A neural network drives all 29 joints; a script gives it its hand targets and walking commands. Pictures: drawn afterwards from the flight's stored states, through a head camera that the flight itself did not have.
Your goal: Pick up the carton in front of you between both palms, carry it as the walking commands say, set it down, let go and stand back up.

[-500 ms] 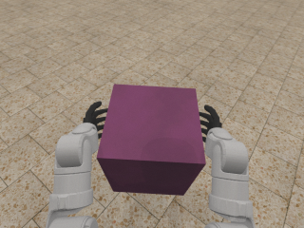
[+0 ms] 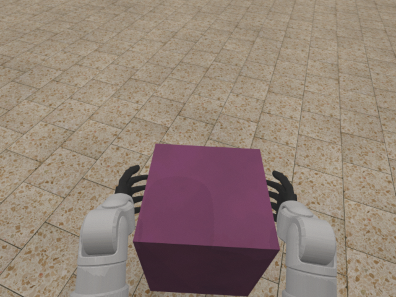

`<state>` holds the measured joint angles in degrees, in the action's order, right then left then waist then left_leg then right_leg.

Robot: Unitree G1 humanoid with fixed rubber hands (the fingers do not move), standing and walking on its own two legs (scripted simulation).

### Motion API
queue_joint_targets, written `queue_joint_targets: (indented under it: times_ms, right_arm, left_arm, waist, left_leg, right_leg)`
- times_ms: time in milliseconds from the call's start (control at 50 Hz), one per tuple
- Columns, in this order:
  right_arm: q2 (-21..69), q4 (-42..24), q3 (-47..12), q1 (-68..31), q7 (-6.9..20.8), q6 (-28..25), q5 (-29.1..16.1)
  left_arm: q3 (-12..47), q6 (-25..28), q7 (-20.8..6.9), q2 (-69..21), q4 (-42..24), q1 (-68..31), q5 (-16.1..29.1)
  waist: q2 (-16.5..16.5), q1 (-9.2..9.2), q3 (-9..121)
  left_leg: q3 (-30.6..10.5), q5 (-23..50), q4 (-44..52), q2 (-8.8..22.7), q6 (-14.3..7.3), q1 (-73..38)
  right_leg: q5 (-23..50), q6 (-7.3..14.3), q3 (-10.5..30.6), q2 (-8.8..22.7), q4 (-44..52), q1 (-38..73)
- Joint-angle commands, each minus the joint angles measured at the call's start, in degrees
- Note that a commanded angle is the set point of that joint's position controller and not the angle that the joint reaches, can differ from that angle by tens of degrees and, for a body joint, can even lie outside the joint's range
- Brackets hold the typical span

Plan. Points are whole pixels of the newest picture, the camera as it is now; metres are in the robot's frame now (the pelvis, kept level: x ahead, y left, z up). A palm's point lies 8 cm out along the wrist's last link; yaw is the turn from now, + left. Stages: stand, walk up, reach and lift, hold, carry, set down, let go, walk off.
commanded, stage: carry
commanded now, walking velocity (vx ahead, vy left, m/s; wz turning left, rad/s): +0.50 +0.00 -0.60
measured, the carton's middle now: (203, 222) +0.26 +0.01 +0.00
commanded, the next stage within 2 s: none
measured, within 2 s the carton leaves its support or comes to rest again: neither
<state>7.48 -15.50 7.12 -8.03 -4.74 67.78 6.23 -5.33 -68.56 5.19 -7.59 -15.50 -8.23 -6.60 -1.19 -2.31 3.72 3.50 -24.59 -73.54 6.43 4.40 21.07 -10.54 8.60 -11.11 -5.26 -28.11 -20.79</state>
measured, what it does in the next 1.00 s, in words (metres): walks ahead, turning right: left foot, then right foot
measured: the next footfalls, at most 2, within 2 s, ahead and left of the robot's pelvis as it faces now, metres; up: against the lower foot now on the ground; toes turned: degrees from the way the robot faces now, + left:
left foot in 0.36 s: +0.44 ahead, +0.11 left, +0.00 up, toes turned -6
right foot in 0.82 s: +0.60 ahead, -0.25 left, +0.00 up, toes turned -36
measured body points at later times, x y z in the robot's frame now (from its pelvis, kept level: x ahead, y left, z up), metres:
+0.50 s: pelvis +0.32 +0.02 +0.01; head +0.32 +0.03 +0.46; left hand +0.63 +0.07 +0.08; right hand +0.53 -0.22 +0.09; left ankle +0.40 +0.11 -0.73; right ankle +0.18 -0.03 -0.64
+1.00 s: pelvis +0.58 -0.15 +0.02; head +0.60 -0.18 +0.47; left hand +0.89 -0.09 +0.07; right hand +0.80 -0.38 +0.06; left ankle +0.57 +0.01 -0.64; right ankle +0.57 -0.23 -0.73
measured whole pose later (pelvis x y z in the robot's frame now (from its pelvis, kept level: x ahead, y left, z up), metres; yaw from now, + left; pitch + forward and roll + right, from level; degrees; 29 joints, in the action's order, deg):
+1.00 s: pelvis +0.58 -0.15 +0.02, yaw -18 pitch +4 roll +2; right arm 7.5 -17.3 6.1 -7.6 -4.9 67.8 6.4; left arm -5.1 -67.4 4.8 -7.4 -17.4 -6.4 -6.2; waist -1.2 -0.6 1.5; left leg 5.0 -18.6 -62.7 6.5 -0.7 27.6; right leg -11.1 2.4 -16.5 5.3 -22.3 -14.8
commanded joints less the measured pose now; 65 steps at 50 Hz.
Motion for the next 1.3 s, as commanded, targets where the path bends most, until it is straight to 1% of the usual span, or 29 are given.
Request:
queue_joint_targets:
  times_ms: [0,80,160,260,300,320,340,360,380,400,440,460,520,580,640,720,760,780,800,820,840,860,900,960,1100,1180,1240,1260,1280]
  right_arm:
    - [56.20,-3.59,-41.82,-25.08,15.04,-1.10,-21.60]
    - [56.41,-3.68,-42.52,-22.20,13.84,-2.41,-20.38]
    - [54.32,-7.33,-43.77,-23.12,13.07,-2.10,-21.23]
    - [50.25,-9.11,-43.65,-23.73,12.98,0.51,-22.38]
    - [49.06,-8.36,-43.05,-23.62,13.06,1.46,-22.50]
    - [48.79,-7.74,-42.69,-23.09,13.11,1.80,-22.45]
    - [48.94,-6.77,-42.20,-22.19,13.15,1.93,-22.08]
    - [48.24,-6.44,-41.38,-21.35,13.14,2.06,-21.48]
    - [48.30,-4.04,-39.98,-21.57,13.12,1.62,-20.53]
    - [50.09,-3.22,-39.60,-20.43,13.02,1.34,-20.65]
    - [53.24,-4.64,-40.10,-23.12,13.34,0.54,-20.99]
    - [54.51,-5.23,-40.73,-24.64,13.50,0.14,-21.62]
    - [54.97,-5.86,-41.56,-25.40,14.04,-0.34,-22.88]
    - [53.05,-7.74,-41.92,-25.25,14.48,0.03,-24.04]
    - [51.03,-8.73,-41.99,-25.22,14.78,1.05,-24.46]
    - [49.05,-7.29,-41.91,-25.19,15.47,2.31,-24.64]
    - [48.63,-6.76,-42.16,-25.80,15.83,2.64,-24.84]
    - [48.47,-6.57,-42.38,-25.82,15.96,2.70,-24.90]
    - [48.00,-6.42,-42.52,-25.97,16.04,2.67,-24.91]
    - [48.41,-6.47,-42.76,-26.16,16.12,2.82,-24.87]
    - [49.08,-7.37,-43.21,-27.32,16.18,2.87,-25.21]
    - [50.71,-6.87,-43.68,-27.89,16.28,2.32,-25.11]
    - [53.74,-7.50,-44.12,-28.99,16.21,0.82,-25.29]
    - [56.53,-7.05,-45.04,-25.99,15.06,-1.18,-23.90]
    - [53.94,-9.68,-44.60,-21.56,12.71,-2.03,-20.75]
    - [49.63,-10.94,-43.63,-21.63,12.61,0.28,-21.26]
    - [47.35,-9.82,-42.54,-22.54,13.13,2.06,-21.92]
    - [47.06,-9.17,-42.14,-22.89,13.37,2.47,-22.03]
    - [47.27,-8.66,-41.71,-23.33,13.66,2.83,-22.15]
  left_arm:
    - [43.14,1.62,-16.00,-55.90,-5.82,-28.64,25.47]
    - [42.83,2.32,-16.56,-54.23,-6.55,-26.05,25.76]
    - [41.59,1.98,-16.34,-51.22,-8.59,-24.20,25.10]
    - [39.13,-0.22,-15.27,-47.34,-9.13,-21.53,22.95]
    - [38.66,-1.11,-15.00,-46.47,-8.69,-21.38,22.45]
    - [38.55,-1.48,-14.97,-46.06,-8.58,-21.58,22.39]
    - [38.67,-1.79,-15.02,-45.49,-8.58,-22.51,22.56]
    - [38.95,-2.08,-15.21,-45.05,-9.11,-23.78,22.84]
    - [40.02,-2.76,-15.47,-45.87,-9.57,-25.68,23.70]
    - [40.72,-2.78,-15.85,-45.69,-8.97,-26.93,24.37]
    - [41.43,-1.70,-16.43,-49.11,-8.94,-29.07,25.60]
    - [41.66,-1.23,-16.47,-50.04,-9.00,-29.73,25.55]
    - [42.03,-0.41,-15.77,-51.31,-8.73,-28.98,24.30]
    - [41.34,-0.23,-14.73,-50.37,-9.04,-26.72,22.88]
    - [40.32,-0.83,-13.86,-49.26,-8.68,-24.45,21.34]
    - [39.24,-1.71,-13.22,-48.51,-7.58,-23.03,19.97]
    - [38.66,-1.80,-13.06,-48.58,-6.74,-22.22,19.73]
    - [38.34,-1.72,-13.05,-48.89,-6.03,-21.40,19.57]
    - [38.05,-1.60,-13.11,-49.15,-5.29,-20.68,19.61]
    - [37.34,-1.40,-13.17,-48.45,-4.98,-20.46,19.19]
    - [37.04,-0.72,-13.40,-49.68,-3.28,-20.27,18.95]
    - [37.69,-0.20,-13.76,-51.48,-5.00,-21.68,20.13]
    - [38.88,1.23,-14.45,-55.55,-6.39,-24.05,21.79]
    - [40.24,2.64,-15.41,-57.63,-7.19,-23.93,23.57]
    - [41.48,2.57,-16.76,-52.33,-11.14,-22.32,25.69]
    - [40.36,0.55,-15.90,-47.84,-12.29,-22.16,24.52]
    - [39.13,-1.12,-15.26,-45.14,-11.84,-21.68,23.22]
    - [38.82,-1.57,-15.16,-44.59,-12.00,-22.16,22.95]
    - [38.74,-1.93,-15.14,-44.14,-11.81,-23.70,22.85]
  waist:
    - [0.38,1.80,17.06]
    - [4.35,1.68,14.18]
    - [6.36,1.43,12.93]
    - [7.91,0.50,10.04]
    - [8.73,0.79,9.85]
    - [8.89,1.37,11.94]
    - [6.89,2.89,16.09]
    - [-0.61,4.15,22.47]
    - [-18.69,2.77,23.64]
    - [-14.90,2.90,23.48]
    - [-4.29,3.10,18.41]
    - [-2.94,2.96,15.90]
    - [-7.22,3.04,12.78]
    - [-7.43,3.26,10.71]
    - [-8.11,3.57,8.83]
    - [-10.37,3.67,5.31]
    - [-10.32,2.88,6.92]
    - [-8.20,1.96,10.19]
    - [-4.87,1.05,15.65]
    - [8.04,0.41,20.42]
    - [20.99,0.55,21.57]
    - [15.01,0.63,19.40]
    - [5.17,1.08,17.35]
    - [9.35,1.24,17.77]
    - [9.51,1.36,10.37]
    - [9.61,1.75,5.62]
    - [12.87,2.75,8.49]
    - [14.04,3.38,11.39]
    - [11.15,5.06,14.21]
  left_leg:
    - [-3.95,3.28,7.24,3.43,-0.95,10.98]
    - [-0.74,7.39,23.62,1.89,1.54,13.20]
    - [1.31,17.88,32.42,0.14,2.24,15.75]
    - [2.54,20.28,40.30,-2.95,0.81,14.89]
    - [3.90,20.06,46.30,-4.60,-0.08,7.99]
    - [6.00,20.52,50.07,-6.19,-0.27,-1.21]
    - [7.06,22.72,52.93,-5.27,-0.15,-16.36]
    - [-6.25,11.20,53.94,7.07,-2.14,-31.73]
    - [-32.48,14.42,57.82,24.04,-10.26,-41.75]
    - [-33.63,16.08,57.86,23.81,-13.01,-37.78]
    - [-20.04,16.44,59.41,20.14,-10.65,-29.28]
    - [-14.29,13.20,61.66,18.85,-8.92,-24.58]
    - [-2.86,9.69,65.14,16.15,-7.42,-19.72]
    - [3.68,13.56,65.54,15.65,-8.04,-21.36]
    - [8.68,20.46,64.70,12.05,-7.21,-20.86]
    - [8.64,28.94,62.13,10.67,-6.92,-23.24]
    - [10.65,38.87,54.43,9.74,-5.65,-23.64]
    - [13.26,43.39,45.42,7.58,-4.28,-20.50]
    - [12.61,34.64,35.16,5.81,-3.06,-13.00]
    - [12.07,17.13,18.31,1.51,-0.99,-0.52]
    - [6.26,-4.11,6.10,-4.41,-1.07,13.46]
    - [-0.83,-4.83,0.91,-0.54,-3.58,16.48]
    - [-3.51,1.28,3.96,2.86,-5.38,15.15]
    - [-0.91,8.67,10.99,1.72,-6.02,13.40]
    - [4.96,19.02,27.44,-0.61,-5.48,19.46]
    - [9.47,23.79,39.21,-3.39,-7.81,13.45]
    - [13.22,22.02,39.79,-9.10,-9.73,3.08]
    - [14.53,20.47,41.84,-11.24,-10.19,-3.74]
    - [13.58,20.27,47.04,-12.35,-10.74,-14.96]
  right_leg:
    - [14.12,5.71,24.36,18.80,14.03,18.21]
    - [12.63,5.82,22.09,16.29,17.28,17.60]
    - [24.11,3.16,19.56,13.50,14.61,22.50]
    - [35.30,1.89,19.98,13.30,10.59,25.67]
    - [40.11,0.32,18.90,12.38,7.13,24.38]
    - [42.24,-1.27,17.41,11.31,1.90,21.57]
    - [37.58,-3.42,14.24,9.60,-7.47,13.93]
    - [20.78,-5.43,13.25,7.40,-22.44,2.60]
    - [-11.17,-7.10,10.34,0.08,-36.08,-15.72]
    - [-14.77,-5.78,13.53,5.28,-42.85,-17.15]
    - [-10.60,-5.06,13.35,10.09,-43.43,-17.73]
    - [-8.28,-5.37,13.48,11.98,-39.04,-16.52]
    - [-5.33,-6.79,9.48,11.46,-30.57,-14.38]
    - [-0.91,-7.85,6.73,11.43,-23.02,-17.10]
    - [3.29,-7.65,3.11,9.15,-11.72,-12.66]
    - [4.93,-6.71,-0.99,7.33,-2.48,-8.92]
    - [5.40,-6.29,-2.86,6.04,1.65,-0.97]
    - [5.10,-6.05,-5.37,4.01,4.91,9.51]
    - [2.92,-6.23,-1.57,7.58,4.25,23.06]
    - [-6.30,-2.80,21.20,24.02,10.02,33.50]
    - [-0.61,3.11,37.78,32.89,15.72,39.10]
    - [6.94,1.91,32.38,32.50,14.64,36.64]
    - [15.11,-1.39,20.28,29.14,12.55,28.98]
    - [16.64,-4.93,9.83,25.87,14.21,27.84]
    - [17.17,-4.51,-1.94,24.45,16.47,29.89]
    - [24.32,-6.06,-8.15,23.86,15.54,28.61]
    - [49.83,-8.79,-12.02,23.63,2.89,30.10]
    - [53.09,-10.16,-13.15,22.85,-5.25,29.15]
    - [47.68,-11.82,-13.90,21.05,-18.12,23.24]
